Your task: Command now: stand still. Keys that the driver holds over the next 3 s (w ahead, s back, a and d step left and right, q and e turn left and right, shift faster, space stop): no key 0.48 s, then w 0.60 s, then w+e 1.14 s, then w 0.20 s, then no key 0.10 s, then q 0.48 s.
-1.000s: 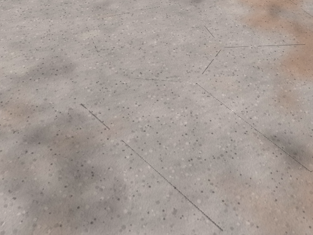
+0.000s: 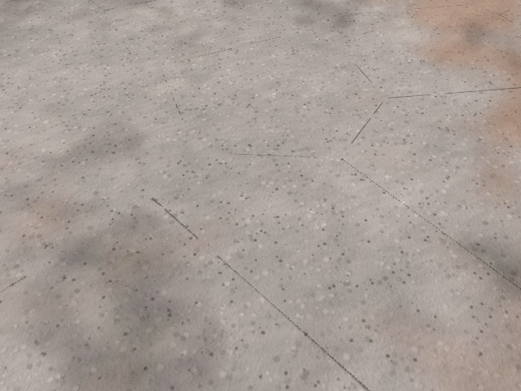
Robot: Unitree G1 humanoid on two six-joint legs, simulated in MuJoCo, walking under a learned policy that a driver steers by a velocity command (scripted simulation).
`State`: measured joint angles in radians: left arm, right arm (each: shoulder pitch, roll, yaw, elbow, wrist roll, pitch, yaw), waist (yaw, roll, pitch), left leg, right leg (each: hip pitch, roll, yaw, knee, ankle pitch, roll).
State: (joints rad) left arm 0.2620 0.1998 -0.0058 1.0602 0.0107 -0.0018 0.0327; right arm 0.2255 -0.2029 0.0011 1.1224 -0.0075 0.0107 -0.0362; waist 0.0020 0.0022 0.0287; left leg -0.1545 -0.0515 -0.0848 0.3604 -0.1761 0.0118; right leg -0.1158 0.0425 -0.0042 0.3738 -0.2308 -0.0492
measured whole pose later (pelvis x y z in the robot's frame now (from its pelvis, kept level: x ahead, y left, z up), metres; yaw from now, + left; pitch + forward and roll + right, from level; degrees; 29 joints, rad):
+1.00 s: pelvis +0.15 +0.06 +0.00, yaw +0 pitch +0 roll +0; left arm 0.32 0.21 0.05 1.06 0.04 -0.06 -0.02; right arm 0.36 -0.17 -0.04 1.07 -0.02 -0.08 0.00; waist 0.01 -0.04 0.00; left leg -0.13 -0.05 0.08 0.37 -0.25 0.08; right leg -0.43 -0.04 -0.02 1.07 -0.29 -0.09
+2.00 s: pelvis +0.73 +0.01 -0.01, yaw -28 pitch +1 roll +1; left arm 0.36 0.28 0.08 0.89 0.02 -0.04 0.00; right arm 0.11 -0.24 -0.04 0.76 -0.04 -0.07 -0.01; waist 0.06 -0.03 0.05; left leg -0.36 -0.02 0.06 0.51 -0.18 0.04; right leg -0.33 0.07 0.07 1.15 -0.38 -0.08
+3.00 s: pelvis +1.03 -0.23 -0.02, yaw -30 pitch +0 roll -1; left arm 0.22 0.24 0.05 0.85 0.02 0.01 0.04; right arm 0.22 -0.24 -0.06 0.79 -0.01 0.00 0.00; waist -0.01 -0.02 0.07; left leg -0.37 -0.05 0.05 0.60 -0.24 0.10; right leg -0.35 0.02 -0.08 1.07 -0.54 -0.01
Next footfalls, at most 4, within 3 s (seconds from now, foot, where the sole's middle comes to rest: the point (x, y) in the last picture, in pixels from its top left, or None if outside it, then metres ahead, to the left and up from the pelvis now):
0.84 left None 0.16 0.13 -0.78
1.34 right None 0.50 -0.01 -0.78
1.88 left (255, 279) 0.86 0.06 -0.78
2.40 right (363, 254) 0.95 -0.27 -0.78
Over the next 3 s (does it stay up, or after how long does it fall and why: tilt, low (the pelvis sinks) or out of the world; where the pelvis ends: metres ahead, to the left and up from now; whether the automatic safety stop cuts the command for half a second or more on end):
stays up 1.03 -0.23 -0.02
